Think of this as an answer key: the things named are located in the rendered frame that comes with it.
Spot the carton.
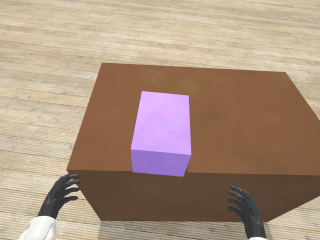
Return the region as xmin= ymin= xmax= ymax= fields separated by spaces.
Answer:
xmin=130 ymin=91 xmax=191 ymax=177

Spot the left robot hand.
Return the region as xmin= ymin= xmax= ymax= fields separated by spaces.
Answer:
xmin=37 ymin=173 xmax=82 ymax=220

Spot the right robot hand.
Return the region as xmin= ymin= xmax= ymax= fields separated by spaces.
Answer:
xmin=227 ymin=186 xmax=267 ymax=240

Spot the robot left forearm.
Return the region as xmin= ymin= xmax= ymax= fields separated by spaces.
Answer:
xmin=18 ymin=216 xmax=57 ymax=240

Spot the pedestal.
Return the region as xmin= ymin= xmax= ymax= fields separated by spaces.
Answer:
xmin=66 ymin=62 xmax=320 ymax=222

